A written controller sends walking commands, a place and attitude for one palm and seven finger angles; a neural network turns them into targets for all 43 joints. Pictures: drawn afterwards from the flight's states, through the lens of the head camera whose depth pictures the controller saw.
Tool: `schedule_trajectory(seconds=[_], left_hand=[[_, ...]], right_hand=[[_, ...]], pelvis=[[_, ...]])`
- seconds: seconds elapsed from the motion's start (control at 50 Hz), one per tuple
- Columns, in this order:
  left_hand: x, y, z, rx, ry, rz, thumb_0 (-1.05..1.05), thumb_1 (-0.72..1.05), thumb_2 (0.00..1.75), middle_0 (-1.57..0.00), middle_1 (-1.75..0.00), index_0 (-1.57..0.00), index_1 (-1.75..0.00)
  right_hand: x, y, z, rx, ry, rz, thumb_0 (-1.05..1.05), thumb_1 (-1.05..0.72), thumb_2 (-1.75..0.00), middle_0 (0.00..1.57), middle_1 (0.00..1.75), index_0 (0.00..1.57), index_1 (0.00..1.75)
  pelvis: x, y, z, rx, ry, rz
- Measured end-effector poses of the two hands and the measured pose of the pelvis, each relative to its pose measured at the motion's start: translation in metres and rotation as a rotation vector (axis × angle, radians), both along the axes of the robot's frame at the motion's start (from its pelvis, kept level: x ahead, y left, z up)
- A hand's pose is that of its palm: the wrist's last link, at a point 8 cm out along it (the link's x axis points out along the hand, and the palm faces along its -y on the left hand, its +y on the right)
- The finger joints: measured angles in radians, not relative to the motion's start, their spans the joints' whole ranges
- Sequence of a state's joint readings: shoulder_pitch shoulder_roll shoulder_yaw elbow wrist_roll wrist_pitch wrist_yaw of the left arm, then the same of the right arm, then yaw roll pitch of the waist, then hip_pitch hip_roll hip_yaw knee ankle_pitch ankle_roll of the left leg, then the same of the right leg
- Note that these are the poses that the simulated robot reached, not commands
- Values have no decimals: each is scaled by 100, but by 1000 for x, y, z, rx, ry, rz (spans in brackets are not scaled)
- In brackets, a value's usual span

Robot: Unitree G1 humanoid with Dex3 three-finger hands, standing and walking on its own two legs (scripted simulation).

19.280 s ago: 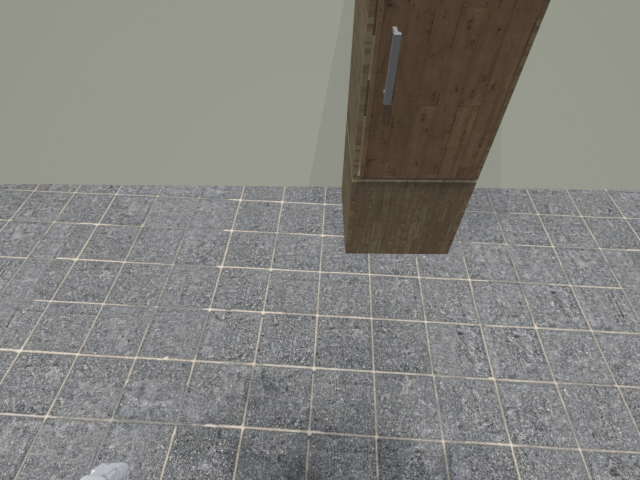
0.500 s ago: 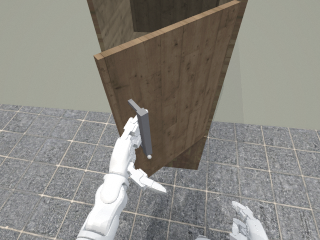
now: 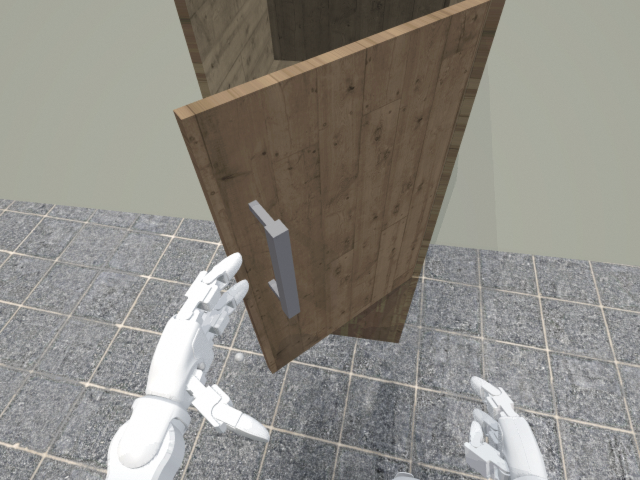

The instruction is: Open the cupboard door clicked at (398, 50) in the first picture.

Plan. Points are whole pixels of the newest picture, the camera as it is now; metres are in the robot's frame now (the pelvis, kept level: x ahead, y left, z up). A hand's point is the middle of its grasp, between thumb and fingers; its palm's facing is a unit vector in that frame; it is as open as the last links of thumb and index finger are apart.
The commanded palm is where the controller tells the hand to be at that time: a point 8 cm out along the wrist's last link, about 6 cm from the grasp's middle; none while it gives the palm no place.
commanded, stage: slide the hand sideways off the handle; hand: left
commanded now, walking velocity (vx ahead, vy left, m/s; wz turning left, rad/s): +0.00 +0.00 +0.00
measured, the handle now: (276, 264) +0.35 +0.08 +0.08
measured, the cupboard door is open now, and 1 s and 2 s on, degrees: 45 45 45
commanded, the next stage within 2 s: draw the hand back to the body in 0.30 s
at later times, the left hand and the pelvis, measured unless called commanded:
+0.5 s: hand (201, 377) +0.21 +0.14 +0.08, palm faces -0.13 -0.99 -0.04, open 16.3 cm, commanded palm +0.19 +0.21 +0.09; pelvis -0.01 +0.01 -0.01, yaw +0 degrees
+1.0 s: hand (107, 371) +0.20 +0.21 +0.13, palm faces +0.11 -0.97 -0.23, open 15.7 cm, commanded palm +0.16 +0.26 +0.14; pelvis +0.00 +0.02 +0.02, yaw +0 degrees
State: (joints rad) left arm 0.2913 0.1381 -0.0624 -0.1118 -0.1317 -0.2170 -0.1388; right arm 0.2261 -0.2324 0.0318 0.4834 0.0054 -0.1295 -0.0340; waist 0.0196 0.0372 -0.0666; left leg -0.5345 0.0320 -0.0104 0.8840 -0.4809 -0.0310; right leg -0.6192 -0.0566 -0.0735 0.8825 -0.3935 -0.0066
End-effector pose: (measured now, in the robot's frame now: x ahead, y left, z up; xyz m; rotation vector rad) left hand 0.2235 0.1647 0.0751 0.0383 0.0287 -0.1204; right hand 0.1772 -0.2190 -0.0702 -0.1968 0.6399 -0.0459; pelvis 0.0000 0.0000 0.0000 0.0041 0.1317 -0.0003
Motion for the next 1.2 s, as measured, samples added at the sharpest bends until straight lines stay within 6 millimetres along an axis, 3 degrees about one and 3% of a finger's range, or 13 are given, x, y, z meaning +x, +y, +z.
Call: schedule_trajectory(seconds=[0.3, 0.48, 0.68, 0.9, 1.06, 1.2], left_hand=[[-22, 30, 1, 9, -3, 8, -1, -50, 30, -15, -30, -15, -30], [-25, 33, 1, 3, -15, -5, -1, -50, 30, -15, -30, -15, -30], [-31, 53, 30, 31, -48, 28, -1, -50, 30, -15, -30, -15, -30], [-47, 82, 49, 41, -47, 65, -1, -48, 31, -15, -30, -16, -30], [-57, 103, 72, 255, -34, 333, -1, -32, 38, -16, -30, -16, -30], [-57, 118, 86, 326, -40, 440, -1, -10, 48, -17, -30, -17, -30]], right_hand=[[-9, -5, -3, -16, -20, -21, 1, -90, -90, 20, 30, 20, 30], [-15, 4, -3, -17, -38, -18, 1, -90, -90, 20, 30, 20, 30], [-13, 16, 9, 9, -75, -21, 1, -90, -90, 20, 30, 20, 30], [1, 21, 28, -8, -132, 4, 1, -90, -90, 20, 30, 20, 30], [5, 26, 39, -37, -112, -6, 1, -90, -90, 20, 30, 20, 30], [4, 33, 38, -38, -45, 8, 1, -90, -90, 20, 30, 20, 30]], pelvis=[[-2, 2, -5, -10, 5, 5], [-7, 9, -8, -15, 3, 5], [-4, 14, 1, -20, -32, 2], [0, 17, 10, -29, -78, 9], [4, 20, 25, -27, -132, 2], [9, 23, 37, -19, -172, -2]])
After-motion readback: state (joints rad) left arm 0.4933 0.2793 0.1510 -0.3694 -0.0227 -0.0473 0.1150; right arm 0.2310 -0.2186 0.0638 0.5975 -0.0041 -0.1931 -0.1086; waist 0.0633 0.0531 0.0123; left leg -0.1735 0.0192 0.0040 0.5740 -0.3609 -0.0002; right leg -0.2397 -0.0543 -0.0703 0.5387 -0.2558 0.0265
